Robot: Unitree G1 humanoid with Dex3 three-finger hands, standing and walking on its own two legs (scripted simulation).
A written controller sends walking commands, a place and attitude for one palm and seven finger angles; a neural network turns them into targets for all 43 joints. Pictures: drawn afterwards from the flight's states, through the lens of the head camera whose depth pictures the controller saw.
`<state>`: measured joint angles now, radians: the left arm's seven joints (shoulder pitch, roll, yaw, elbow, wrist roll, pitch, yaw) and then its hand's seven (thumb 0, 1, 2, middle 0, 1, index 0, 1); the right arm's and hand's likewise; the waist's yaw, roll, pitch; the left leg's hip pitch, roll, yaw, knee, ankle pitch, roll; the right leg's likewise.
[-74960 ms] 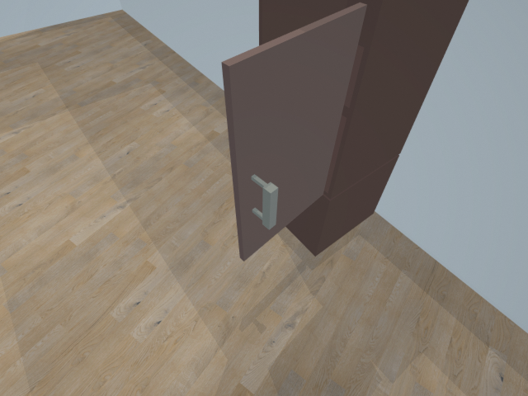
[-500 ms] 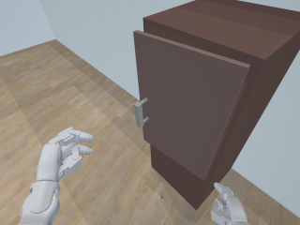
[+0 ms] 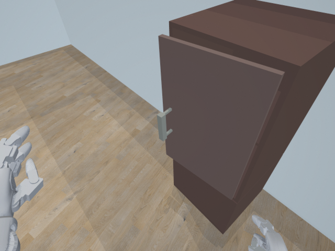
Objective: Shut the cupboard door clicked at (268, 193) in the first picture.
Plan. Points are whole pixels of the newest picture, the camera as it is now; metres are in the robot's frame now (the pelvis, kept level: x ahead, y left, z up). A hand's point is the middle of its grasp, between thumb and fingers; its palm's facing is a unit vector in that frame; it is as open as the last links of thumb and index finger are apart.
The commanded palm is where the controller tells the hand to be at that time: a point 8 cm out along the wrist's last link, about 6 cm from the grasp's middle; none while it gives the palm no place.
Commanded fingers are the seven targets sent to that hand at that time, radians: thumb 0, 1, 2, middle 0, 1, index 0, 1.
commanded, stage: draw the hand back to the body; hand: left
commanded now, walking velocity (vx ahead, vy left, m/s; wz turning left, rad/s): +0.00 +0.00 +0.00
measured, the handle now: (165, 124) +0.60 +0.09 -0.09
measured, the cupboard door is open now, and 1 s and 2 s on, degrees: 7 7 7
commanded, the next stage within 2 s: step back with the hand held close in 0.16 s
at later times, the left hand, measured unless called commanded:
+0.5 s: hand (52, 175) +0.20 +0.25 +0.15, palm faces +0.39 -0.80 -0.44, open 7.4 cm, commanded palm +0.14 +0.29 +0.17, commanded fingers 0.00 0.90 0.90 -0.20 -0.30 -0.20 -0.30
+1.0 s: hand (27, 204) +0.15 +0.27 +0.14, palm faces +0.42 -0.79 -0.46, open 7.4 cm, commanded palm +0.09 +0.30 +0.17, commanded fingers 0.00 0.90 0.90 -0.20 -0.30 -0.20 -0.30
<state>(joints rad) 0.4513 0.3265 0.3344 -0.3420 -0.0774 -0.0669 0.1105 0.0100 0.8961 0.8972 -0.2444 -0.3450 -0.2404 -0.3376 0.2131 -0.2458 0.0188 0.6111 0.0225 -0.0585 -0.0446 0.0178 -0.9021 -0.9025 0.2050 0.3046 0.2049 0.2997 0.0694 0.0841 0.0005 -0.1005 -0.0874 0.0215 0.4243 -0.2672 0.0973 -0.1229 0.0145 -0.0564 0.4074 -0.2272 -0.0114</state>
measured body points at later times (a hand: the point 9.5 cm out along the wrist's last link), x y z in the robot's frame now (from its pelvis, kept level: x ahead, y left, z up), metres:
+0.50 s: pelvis +0.00 -0.01 +0.00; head +0.00 -0.03 +0.45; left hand +0.18 +0.29 +0.17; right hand +0.17 -0.25 -0.09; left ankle -0.02 +0.05 -0.74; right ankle +0.00 -0.11 -0.74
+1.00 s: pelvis -0.06 +0.00 -0.02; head -0.05 +0.01 +0.43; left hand +0.12 +0.31 +0.17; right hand +0.10 -0.25 -0.09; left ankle -0.02 +0.05 -0.74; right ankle +0.00 -0.11 -0.74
